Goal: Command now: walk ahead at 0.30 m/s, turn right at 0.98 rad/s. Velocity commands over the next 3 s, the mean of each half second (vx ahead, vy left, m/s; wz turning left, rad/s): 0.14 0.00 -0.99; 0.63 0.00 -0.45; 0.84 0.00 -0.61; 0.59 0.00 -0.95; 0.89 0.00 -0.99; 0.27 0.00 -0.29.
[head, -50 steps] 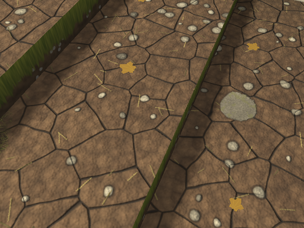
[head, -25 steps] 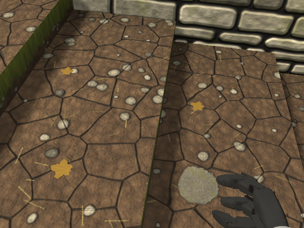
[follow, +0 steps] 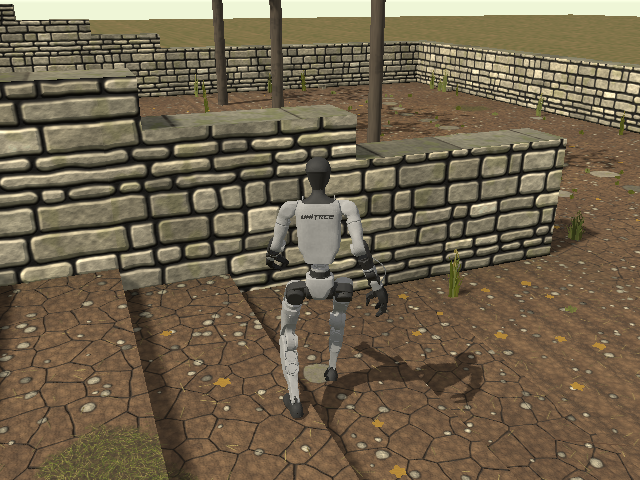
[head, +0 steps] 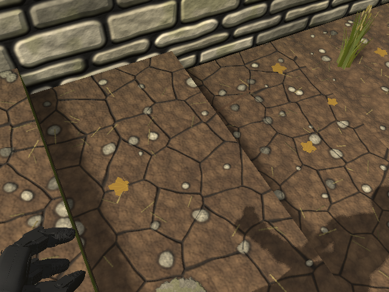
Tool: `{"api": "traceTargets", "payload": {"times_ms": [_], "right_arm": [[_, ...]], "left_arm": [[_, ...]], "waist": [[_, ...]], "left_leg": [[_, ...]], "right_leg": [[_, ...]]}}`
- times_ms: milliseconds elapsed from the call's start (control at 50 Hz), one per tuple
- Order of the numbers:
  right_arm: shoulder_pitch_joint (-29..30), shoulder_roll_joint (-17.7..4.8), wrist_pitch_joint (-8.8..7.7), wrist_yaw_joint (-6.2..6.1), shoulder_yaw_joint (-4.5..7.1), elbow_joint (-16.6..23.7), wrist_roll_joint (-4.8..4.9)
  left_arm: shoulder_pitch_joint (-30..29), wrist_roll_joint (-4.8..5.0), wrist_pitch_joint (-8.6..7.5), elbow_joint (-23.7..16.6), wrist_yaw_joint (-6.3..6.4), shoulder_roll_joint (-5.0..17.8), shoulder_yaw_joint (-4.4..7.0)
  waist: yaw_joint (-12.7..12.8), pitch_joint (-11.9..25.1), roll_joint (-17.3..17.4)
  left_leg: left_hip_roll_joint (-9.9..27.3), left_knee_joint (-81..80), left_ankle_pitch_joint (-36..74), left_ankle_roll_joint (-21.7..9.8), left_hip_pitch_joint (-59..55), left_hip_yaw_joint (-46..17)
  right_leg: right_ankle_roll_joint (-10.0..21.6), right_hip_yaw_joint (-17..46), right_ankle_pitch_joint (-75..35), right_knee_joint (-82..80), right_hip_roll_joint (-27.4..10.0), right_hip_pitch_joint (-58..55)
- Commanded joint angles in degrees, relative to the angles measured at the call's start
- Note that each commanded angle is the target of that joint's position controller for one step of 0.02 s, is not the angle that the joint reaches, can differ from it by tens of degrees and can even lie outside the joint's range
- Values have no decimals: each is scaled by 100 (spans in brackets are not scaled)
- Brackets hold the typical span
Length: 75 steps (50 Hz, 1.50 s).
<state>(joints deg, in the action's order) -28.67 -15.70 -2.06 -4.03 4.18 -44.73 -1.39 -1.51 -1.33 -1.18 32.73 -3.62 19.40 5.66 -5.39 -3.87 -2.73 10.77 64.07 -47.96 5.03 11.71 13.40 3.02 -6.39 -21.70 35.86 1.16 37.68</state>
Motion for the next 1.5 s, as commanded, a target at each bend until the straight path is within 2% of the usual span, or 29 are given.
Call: {"api": "traceTargets", "payload": {"times_ms": [20,60,80,100,140,180,260,320,420,440,480,500,540,620,740,880,940,960,980,1000,1020,1120,1260,1340,1380,1400,1420,1460,1500], "right_arm": [[294,-428,-13,-59,123,593,81],[1143,-333,41,-53,233,603,283],[1049,-94,34,-52,170,943,323],[717,-85,28,-31,12,1300,252],[987,-174,48,-53,-94,1117,-136],[659,-156,143,2,-134,1121,-277],[2118,-384,332,-139,-195,1560,-90],[2336,157,251,87,-446,1608,-174],[2231,32,237,138,-391,1462,110],[1959,-195,136,104,-287,1331,89],[1117,-771,76,151,-222,1449,95],[1042,-956,177,141,-89,1384,52],[1645,-514,210,198,-186,1359,61],[1655,-511,133,342,-123,1120,-66],[1120,-904,-28,377,96,877,14],[1188,-1227,122,335,215,863,99],[1429,-400,276,378,30,848,-141],[2122,409,217,397,-237,1216,-144],[2901,195,56,401,-216,1879,-34],[3030,-211,-81,409,-108,1927,-118],[2657,-356,-155,467,-55,1682,-153],[2313,-360,157,683,-89,1261,-136],[3844,-229,81,753,-240,1446,9],[2682,-572,-22,576,-104,1177,26],[254,-1365,-195,279,143,871,-189],[269,-1739,-191,266,217,867,-224],[558,-1216,-130,254,143,842,-127],[1076,-522,-109,271,-26,699,-103],[1311,-306,-145,276,-115,544,36]], "left_arm": [[2074,-107,60,692,153,196,121],[3239,-121,45,1181,315,679,390],[3396,-189,56,1226,277,1526,476],[3356,-139,64,935,283,1556,458],[2507,90,183,584,477,981,287],[1911,92,87,579,586,804,145],[1840,16,-73,854,518,559,-51],[1591,132,32,821,606,408,-59],[1541,-1,240,558,398,363,42],[1804,-26,209,547,384,178,5],[2572,-47,190,313,442,-664,-161],[1996,-220,136,-31,340,34,15],[1195,-358,239,-156,273,299,63],[1810,-217,438,92,30,-79,-159],[1301,-154,383,-113,-20,23,-289],[1195,149,360,-313,-112,71,-429],[2904,156,125,479,63,44,-422],[3344,103,16,438,69,117,-500],[3496,109,24,283,237,1124,-205],[3396,-75,-63,293,404,1079,-173],[3020,-108,-97,274,468,1010,-171],[2499,70,-251,466,369,239,-338],[3480,133,-255,1043,404,420,-172],[3246,93,-192,1176,451,744,-59],[3079,199,-270,960,371,455,-79],[3408,381,-280,689,369,-153,-210],[2884,166,-207,828,421,392,-92],[2217,85,-110,745,421,281,-63],[2449,-22,136,821,345,98,-28]], "waist": [[999,1106,582],[2135,470,-550],[1605,609,-945],[1417,2166,-351],[1134,2265,1039],[393,1911,760],[228,873,1091],[451,1352,367],[501,735,-560],[512,542,-443],[665,1347,1095],[349,1607,1555],[385,403,1703],[950,415,1447],[686,471,755],[503,433,1608],[1196,108,-541],[1434,-192,-1443],[1692,-226,-1913],[1428,-177,-283],[1050,67,61],[473,-30,-223],[1149,-182,-357],[538,287,-465],[-463,2090,374],[-114,3045,2077],[-111,2204,1277],[123,777,710],[579,320,1191]], "left_leg": [[449,1311,5185,-312,283,-13],[-612,4830,565,-337,2255,238],[-933,6139,-908,-308,4135,8],[-726,6480,-103,-75,5502,-854],[-541,6167,853,-7,5330,-1331],[-484,5569,780,-100,5090,-2012],[-635,2523,2986,-89,4025,-1772],[-910,183,4634,-158,2545,-1725],[-1487,-3267,4271,-127,296,-1690],[-1195,-3768,4154,-162,-287,-1780],[1759,-3206,5036,-834,-1730,-4101],[1772,-4598,2163,-1278,-1593,-5654],[869,-4923,-685,-985,-397,-4564],[102,-4921,182,-829,1381,-2955],[411,-5223,512,-1233,867,-2946],[490,-5616,763,-1187,1726,-1985],[-377,-2489,974,-1034,2882,-985],[-873,158,931,-889,4727,-945],[-1384,533,1670,-831,6380,-1786],[-1011,696,2816,-872,6522,-2438],[-862,439,3445,-808,6148,-2363],[-600,-477,4598,-219,3923,-1613],[-948,-2621,4840,-363,2895,-1315],[-1433,-3276,3461,-645,456,-1146],[370,-3224,2001,-1029,-2949,-2924],[1880,-4137,2132,-1571,-4050,-5728],[1573,-4187,3185,-1546,-3417,-5496],[1158,-3892,6748,-1429,-1873,-3192],[817,-4103,7882,-1241,-683,-2114]], "right_leg": [[166,-299,-926,-911,150,-3007],[998,722,-1903,-2648,-366,-4919],[1002,984,-6676,-381,-1002,-6381],[1986,2581,-7299,293,-2109,-7942],[2381,3165,-4415,-488,-2058,-6417],[2637,3813,-2683,-780,-2339,-4545],[1686,3078,-411,-1380,-870,-1714],[1066,2707,439,-954,-65,-1669],[493,3669,2890,-615,90,-1341],[274,3677,3838,-276,286,-999],[-129,1871,7394,3022,1134,419],[-218,1669,6365,3573,845,1312],[-202,1285,4972,4436,495,1998],[-343,1081,3769,5605,461,1044],[-503,1388,3143,4726,297,1193],[-96,299,4527,492,-202,-2143],[144,160,4974,-630,101,-3894],[306,2340,6561,-665,-1087,-4021],[726,5353,7463,-2567,-2174,-4374],[847,5621,7100,-2633,-2497,-4571],[746,4894,6573,-2311,-2305,-4457],[954,2871,4976,-2711,-976,-2524],[1106,2672,2526,-2526,-1028,-3670],[822,2453,33,-1105,-951,-3401],[489,1799,1653,2531,-164,-1574],[283,1374,5551,4147,604,144],[345,1407,5112,4442,171,750],[221,1089,4581,3975,-246,560],[24,1081,4531,3207,-409,-150]]}}
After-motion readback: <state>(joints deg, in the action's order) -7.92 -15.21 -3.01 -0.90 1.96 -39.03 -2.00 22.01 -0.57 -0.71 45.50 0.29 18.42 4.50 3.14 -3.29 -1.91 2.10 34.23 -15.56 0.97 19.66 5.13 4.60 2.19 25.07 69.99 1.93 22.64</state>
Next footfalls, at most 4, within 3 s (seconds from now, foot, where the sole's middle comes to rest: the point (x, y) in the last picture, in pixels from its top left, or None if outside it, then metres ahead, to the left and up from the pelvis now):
0.06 right None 0.21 -0.03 -0.84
0.46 left None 0.40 0.11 -0.84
0.94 right None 0.21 -0.07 -0.84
1.36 left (238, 239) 0.61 -0.22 -0.84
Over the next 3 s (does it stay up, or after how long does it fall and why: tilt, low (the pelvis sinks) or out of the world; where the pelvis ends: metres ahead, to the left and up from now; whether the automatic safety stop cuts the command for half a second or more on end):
stays up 0.52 -1.10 -0.24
